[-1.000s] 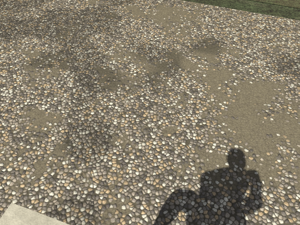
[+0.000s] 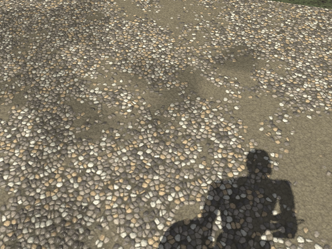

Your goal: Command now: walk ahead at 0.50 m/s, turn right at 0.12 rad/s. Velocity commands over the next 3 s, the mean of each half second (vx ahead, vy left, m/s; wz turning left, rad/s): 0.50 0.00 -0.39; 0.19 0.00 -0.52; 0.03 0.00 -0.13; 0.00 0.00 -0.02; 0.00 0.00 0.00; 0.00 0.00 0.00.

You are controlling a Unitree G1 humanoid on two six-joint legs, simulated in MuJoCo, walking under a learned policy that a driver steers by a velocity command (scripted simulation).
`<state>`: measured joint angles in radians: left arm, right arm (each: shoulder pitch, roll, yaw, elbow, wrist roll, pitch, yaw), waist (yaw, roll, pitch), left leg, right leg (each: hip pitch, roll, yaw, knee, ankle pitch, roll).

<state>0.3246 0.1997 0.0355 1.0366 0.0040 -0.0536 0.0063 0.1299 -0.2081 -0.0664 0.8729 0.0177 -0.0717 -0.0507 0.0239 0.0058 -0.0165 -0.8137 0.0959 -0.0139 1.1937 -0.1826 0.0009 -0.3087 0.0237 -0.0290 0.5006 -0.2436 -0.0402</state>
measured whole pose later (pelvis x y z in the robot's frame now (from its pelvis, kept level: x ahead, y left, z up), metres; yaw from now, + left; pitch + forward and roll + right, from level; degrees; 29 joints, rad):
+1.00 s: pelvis +0.39 -0.04 +0.00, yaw -29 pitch +4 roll +1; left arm 0.15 0.25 0.08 0.72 0.00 0.01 0.02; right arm 0.04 -0.27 -0.08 0.81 -0.01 -0.01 -0.06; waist 0.02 0.02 0.04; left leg -0.66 0.06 -0.09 0.98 -0.30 -0.07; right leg -0.41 0.12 0.09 0.44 -0.09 -0.08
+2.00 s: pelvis +0.47 -0.01 +0.00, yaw -31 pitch -1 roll +0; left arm 0.18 0.21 0.05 0.82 0.01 0.01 0.03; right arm 0.17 -0.22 -0.03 0.90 -0.01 -0.02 -0.02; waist 0.00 0.00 0.04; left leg -0.23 -0.02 -0.01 0.56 -0.30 0.02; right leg -0.26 0.05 0.11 0.55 -0.26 0.01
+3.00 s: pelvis +0.49 +0.00 +0.00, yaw -31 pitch -1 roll +0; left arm 0.21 0.21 0.02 1.10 0.00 0.00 0.05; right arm 0.25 -0.21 -0.01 1.04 0.00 -0.02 -0.02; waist 0.00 0.00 0.04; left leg -0.18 -0.05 0.00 0.47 -0.27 0.05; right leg -0.22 0.01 0.12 0.46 -0.23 0.04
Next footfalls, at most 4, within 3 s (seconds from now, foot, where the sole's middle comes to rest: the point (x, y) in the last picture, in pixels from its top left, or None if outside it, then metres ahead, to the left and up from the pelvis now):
0.18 left None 0.25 0.15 -0.77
0.70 right None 0.46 -0.15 -0.77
1.16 left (162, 232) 0.56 0.06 -0.77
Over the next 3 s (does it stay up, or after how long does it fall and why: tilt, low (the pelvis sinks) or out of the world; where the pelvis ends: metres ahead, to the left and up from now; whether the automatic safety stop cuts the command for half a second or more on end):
stays up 0.49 0.00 0.00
